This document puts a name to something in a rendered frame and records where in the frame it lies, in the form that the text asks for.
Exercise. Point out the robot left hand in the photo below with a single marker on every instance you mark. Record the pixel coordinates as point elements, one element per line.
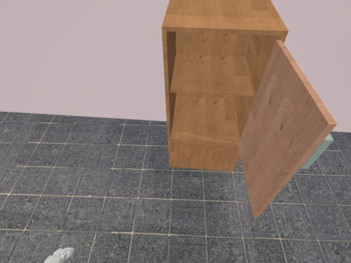
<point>60,255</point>

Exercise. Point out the cupboard door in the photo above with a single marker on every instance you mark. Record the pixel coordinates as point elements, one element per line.
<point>286,124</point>

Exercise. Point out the handle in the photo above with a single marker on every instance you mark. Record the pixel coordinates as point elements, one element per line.
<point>315,155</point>

